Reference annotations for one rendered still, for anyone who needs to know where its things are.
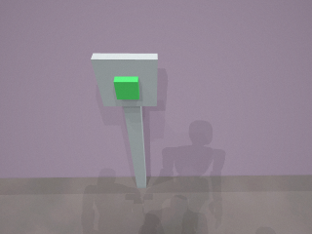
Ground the panel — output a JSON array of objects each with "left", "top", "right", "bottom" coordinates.
[{"left": 91, "top": 53, "right": 158, "bottom": 188}]

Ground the button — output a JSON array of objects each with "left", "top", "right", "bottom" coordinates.
[{"left": 113, "top": 76, "right": 139, "bottom": 99}]

